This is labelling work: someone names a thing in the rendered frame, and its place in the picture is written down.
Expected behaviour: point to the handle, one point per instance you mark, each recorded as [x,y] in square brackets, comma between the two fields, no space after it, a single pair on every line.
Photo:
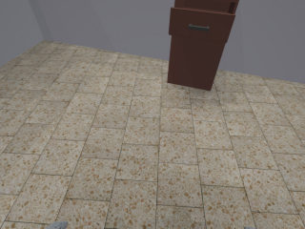
[198,28]

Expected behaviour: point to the drawer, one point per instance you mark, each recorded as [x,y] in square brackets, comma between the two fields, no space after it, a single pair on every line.
[220,24]

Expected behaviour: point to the cabinet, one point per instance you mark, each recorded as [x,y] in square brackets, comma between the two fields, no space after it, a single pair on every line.
[194,62]

